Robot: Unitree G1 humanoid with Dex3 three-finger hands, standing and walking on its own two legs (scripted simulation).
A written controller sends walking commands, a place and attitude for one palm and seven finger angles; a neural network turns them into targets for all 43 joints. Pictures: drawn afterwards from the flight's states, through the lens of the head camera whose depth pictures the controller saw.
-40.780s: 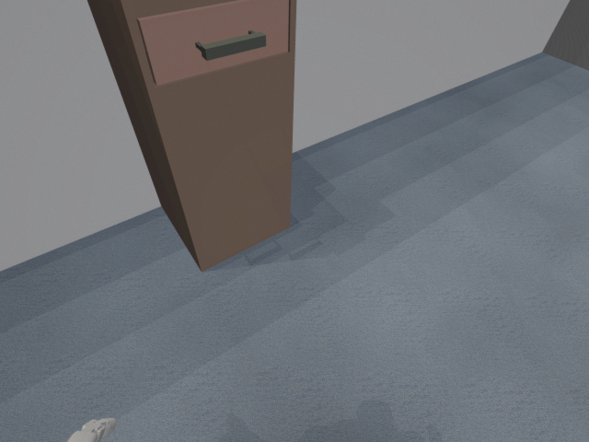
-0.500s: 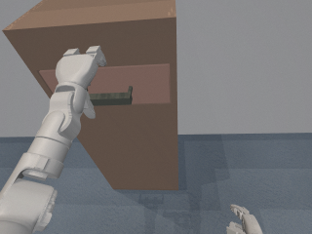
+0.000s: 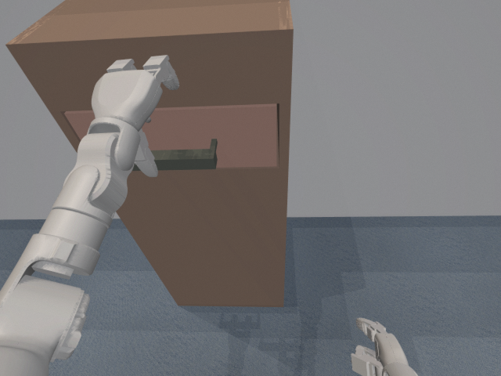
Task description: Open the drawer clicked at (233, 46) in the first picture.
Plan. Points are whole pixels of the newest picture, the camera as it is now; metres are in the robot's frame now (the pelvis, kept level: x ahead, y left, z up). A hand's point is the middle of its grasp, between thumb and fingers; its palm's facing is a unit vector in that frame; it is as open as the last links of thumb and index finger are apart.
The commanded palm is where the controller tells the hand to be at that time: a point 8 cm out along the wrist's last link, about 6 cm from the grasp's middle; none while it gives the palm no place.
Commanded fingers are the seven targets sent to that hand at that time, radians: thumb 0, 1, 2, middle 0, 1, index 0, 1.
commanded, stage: re-aim the fingers above the handle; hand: left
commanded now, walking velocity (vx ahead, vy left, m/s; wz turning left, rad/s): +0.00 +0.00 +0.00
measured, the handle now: (174, 152) +0.48 +0.18 +0.10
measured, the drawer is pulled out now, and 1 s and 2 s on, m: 0.00 0.00 0.00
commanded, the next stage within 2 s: lower the fingers behind the handle in 0.38 s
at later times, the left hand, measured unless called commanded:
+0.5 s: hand (157, 134) +0.43 +0.17 +0.18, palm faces +0.16 -0.08 -0.98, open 14.0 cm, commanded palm +0.37 +0.20 +0.22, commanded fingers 0.00 -0.50 0.30 -0.30 -1.20 -0.30 -1.20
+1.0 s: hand (154, 165) +0.41 +0.19 +0.13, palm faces +0.06 -0.07 -1.00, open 13.9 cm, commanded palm +0.37 +0.20 +0.19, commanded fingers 0.00 -0.50 0.30 -0.30 -1.20 -0.30 -1.20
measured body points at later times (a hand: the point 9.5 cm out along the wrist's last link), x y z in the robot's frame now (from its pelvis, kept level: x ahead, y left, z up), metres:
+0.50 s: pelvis +0.00 +0.01 +0.00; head +0.01 -0.02 +0.45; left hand +0.42 +0.18 +0.24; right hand +0.19 -0.20 -0.11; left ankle -0.03 +0.10 -0.74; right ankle +0.00 -0.09 -0.74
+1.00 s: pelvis +0.00 +0.00 +0.00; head +0.02 -0.03 +0.45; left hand +0.40 +0.19 +0.19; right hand +0.18 -0.23 -0.12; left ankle -0.03 +0.10 -0.74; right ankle +0.00 -0.09 -0.74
